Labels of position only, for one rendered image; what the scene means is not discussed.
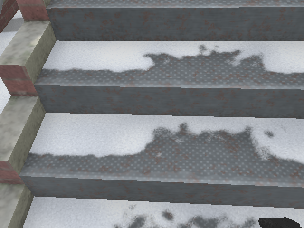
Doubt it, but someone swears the robot right hand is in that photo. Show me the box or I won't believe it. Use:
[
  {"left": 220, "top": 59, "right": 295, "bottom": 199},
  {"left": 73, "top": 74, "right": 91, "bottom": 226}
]
[{"left": 258, "top": 217, "right": 302, "bottom": 228}]

